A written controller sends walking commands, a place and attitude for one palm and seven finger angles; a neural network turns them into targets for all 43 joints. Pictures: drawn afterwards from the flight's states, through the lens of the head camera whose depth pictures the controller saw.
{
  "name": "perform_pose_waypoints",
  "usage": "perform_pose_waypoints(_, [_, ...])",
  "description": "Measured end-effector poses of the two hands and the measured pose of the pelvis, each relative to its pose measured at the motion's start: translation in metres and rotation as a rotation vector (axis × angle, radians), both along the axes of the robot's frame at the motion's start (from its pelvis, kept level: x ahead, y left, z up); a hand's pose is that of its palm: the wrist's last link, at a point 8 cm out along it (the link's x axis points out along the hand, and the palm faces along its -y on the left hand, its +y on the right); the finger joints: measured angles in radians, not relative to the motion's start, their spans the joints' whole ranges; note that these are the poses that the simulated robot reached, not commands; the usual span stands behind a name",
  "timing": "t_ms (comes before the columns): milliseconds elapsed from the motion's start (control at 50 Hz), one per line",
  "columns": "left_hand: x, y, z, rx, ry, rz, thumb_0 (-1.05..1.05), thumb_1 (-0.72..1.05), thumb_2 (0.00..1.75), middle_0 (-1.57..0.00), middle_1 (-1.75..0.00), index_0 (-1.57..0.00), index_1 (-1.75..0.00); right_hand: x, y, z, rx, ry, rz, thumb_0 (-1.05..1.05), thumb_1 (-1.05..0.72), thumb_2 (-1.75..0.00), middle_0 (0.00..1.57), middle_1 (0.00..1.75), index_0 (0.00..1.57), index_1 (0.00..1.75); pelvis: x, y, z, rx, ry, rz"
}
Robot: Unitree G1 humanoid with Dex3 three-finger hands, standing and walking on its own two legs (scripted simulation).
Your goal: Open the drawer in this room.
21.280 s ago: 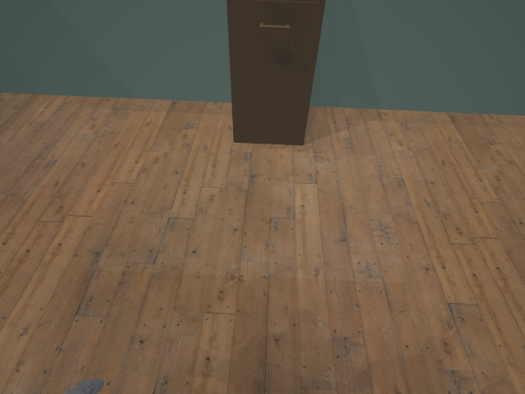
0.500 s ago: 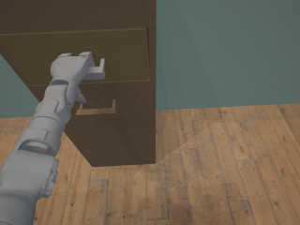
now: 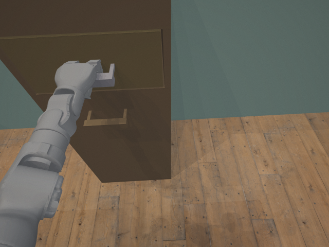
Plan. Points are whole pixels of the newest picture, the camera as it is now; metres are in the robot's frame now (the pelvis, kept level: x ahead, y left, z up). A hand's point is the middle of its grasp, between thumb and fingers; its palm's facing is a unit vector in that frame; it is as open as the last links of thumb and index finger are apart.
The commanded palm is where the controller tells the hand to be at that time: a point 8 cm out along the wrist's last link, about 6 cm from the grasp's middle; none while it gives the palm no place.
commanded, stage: pull the drawer open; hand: left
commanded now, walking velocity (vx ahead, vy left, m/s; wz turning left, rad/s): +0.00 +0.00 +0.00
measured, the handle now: (88, 74) +0.52 +0.19 +0.13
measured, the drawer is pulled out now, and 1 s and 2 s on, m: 0.00 0.03 0.09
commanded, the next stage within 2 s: none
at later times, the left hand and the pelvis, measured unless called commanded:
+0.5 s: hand (83, 101) +0.45 +0.20 +0.10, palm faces +0.01 -0.05 -1.00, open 5.7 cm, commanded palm +0.43 +0.20 +0.17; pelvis +0.02 +0.01 +0.01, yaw -1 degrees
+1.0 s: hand (82, 102) +0.44 +0.20 +0.10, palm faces -0.03 -0.01 -1.00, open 5.6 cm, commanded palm +0.43 +0.20 +0.17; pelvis +0.00 -0.01 +0.00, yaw +1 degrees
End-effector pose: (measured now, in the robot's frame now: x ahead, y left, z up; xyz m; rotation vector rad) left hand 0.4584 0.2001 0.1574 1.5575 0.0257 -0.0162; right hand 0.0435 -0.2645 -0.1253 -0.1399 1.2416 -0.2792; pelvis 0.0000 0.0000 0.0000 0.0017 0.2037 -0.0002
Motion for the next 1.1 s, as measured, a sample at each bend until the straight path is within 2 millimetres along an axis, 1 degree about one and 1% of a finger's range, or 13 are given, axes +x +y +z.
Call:
perform_pose_waypoints(160, [-0.001, 0.000, 0.000, -0.009, -0.010, -0.004, 0.00, 0.69, 0.82, -0.42, -1.35, -0.42, -1.35, -0.003, 0.001, 0.001, 0.006, -0.004, -0.019, 0.01, -0.91, -0.90, 0.20, 0.30, 0.20, 0.30, 0.002, 0.002, 0.001, 0.000, -0.003, -0.014])
perform_pose_waypoints(220, [-0.003, 0.000, 0.000, -0.011, -0.019, -0.008, 0.00, 0.70, 0.81, -0.42, -1.35, -0.42, -1.35, -0.001, 0.002, 0.002, 0.015, -0.009, -0.025, 0.01, -0.91, -0.90, 0.20, 0.30, 0.20, 0.30, 0.005, 0.003, 0.002, 0.001, -0.004, -0.021])
perform_pose_waypoints(280, [-0.008, 0.000, 0.000, -0.019, -0.033, -0.012, 0.01, 0.69, 0.80, -0.42, -1.35, -0.42, -1.35, 0.006, 0.003, 0.002, 0.028, -0.017, -0.024, 0.01, -0.91, -0.90, 0.20, 0.30, 0.20, 0.30, 0.009, 0.004, 0.003, 0.000, -0.009, -0.026])
perform_pose_waypoints(380, [-0.019, 0.000, 0.000, -0.028, -0.045, -0.013, 0.02, 0.69, 0.79, -0.42, -1.35, -0.42, -1.35, 0.029, 0.007, 0.003, 0.046, -0.049, 0.000, 0.01, -0.91, -0.90, 0.20, 0.30, 0.20, 0.30, 0.015, 0.006, 0.004, -0.001, -0.021, -0.026])
perform_pose_waypoints(520, [-0.033, 0.000, 0.000, -0.035, -0.041, -0.011, 0.02, 0.69, 0.79, -0.42, -1.35, -0.42, -1.35, 0.079, 0.014, 0.009, 0.064, -0.148, 0.057, 0.01, -0.91, -0.90, 0.20, 0.30, 0.20, 0.30, 0.023, 0.006, 0.006, 0.001, -0.039, -0.020])
perform_pose_waypoints(580, [-0.034, -0.001, 0.000, -0.024, -0.032, -0.007, 0.01, 0.69, 0.79, -0.42, -1.35, -0.42, -1.35, 0.099, 0.018, 0.010, 0.057, -0.176, 0.101, 0.01, -0.91, -0.90, 0.20, 0.30, 0.20, 0.30, 0.023, 0.005, 0.005, 0.000, -0.045, -0.001])
perform_pose_waypoints(640, [-0.034, -0.001, 0.000, -0.016, -0.017, -0.001, 0.00, 0.70, 0.80, -0.42, -1.35, -0.42, -1.35, 0.113, 0.020, 0.012, 0.048, -0.194, 0.132, 0.01, -0.91, -0.90, 0.20, 0.30, 0.20, 0.30, 0.021, 0.003, 0.005, 0.001, -0.047, 0.011])
perform_pose_waypoints(700, [-0.033, -0.001, 0.000, -0.013, -0.001, 0.002, 0.00, 0.70, 0.80, -0.42, -1.35, -0.42, -1.35, 0.119, 0.021, 0.014, 0.045, -0.214, 0.144, 0.01, -0.91, -0.90, 0.20, 0.30, 0.20, 0.30, 0.019, 0.001, 0.004, 0.003, -0.049, 0.017])
perform_pose_waypoints(760, [-0.033, -0.001, 0.001, -0.014, 0.010, 0.003, 0.00, 0.70, 0.79, -0.42, -1.35, -0.42, -1.35, 0.116, 0.021, 0.014, 0.044, -0.218, 0.144, 0.01, -0.91, -0.90, 0.20, 0.30, 0.20, 0.30, 0.016, -0.001, 0.004, 0.004, -0.053, 0.019])
perform_pose_waypoints(840, [-0.033, -0.001, 0.001, -0.017, 0.014, 0.000, 0.00, 0.70, 0.79, -0.42, -1.35, -0.42, -1.35, 0.101, 0.017, 0.011, 0.039, -0.196, 0.131, 0.01, -0.91, -0.90, 0.20, 0.30, 0.20, 0.30, 0.011, -0.004, 0.004, 0.006, -0.054, 0.018])
perform_pose_waypoints(900, [-0.033, -0.001, 0.001, -0.013, 0.011, -0.003, 0.00, 0.70, 0.79, -0.41, -1.35, -0.42, -1.35, 0.082, 0.012, 0.007, 0.035, -0.160, 0.112, 0.01, -0.91, -0.90, 0.20, 0.30, 0.20, 0.30, 0.007, -0.005, 0.003, 0.007, -0.053, 0.017])
perform_pose_waypoints(1000, [-0.033, -0.001, 0.000, -0.001, 0.004, -0.005, 0.00, 0.70, 0.81, -0.42, -1.35, -0.42, -1.35, 0.044, 0.003, 0.001, 0.026, -0.085, 0.070, 0.01, -0.91, -0.90, 0.20, 0.30, 0.20, 0.30, 0.001, -0.006, 0.002, 0.007, -0.049, 0.013])
perform_pose_waypoints(1100, [-0.033, -0.001, 0.000, 0.004, -0.001, -0.005, 0.00, 0.70, 0.82, -0.42, -1.35, -0.42, -1.35, 0.010, -0.004, -0.003, 0.017, -0.024, 0.030, 0.01, -0.91, -0.90, 0.20, 0.30, 0.20, 0.30, -0.004, -0.006, 0.002, 0.007, -0.049, 0.009])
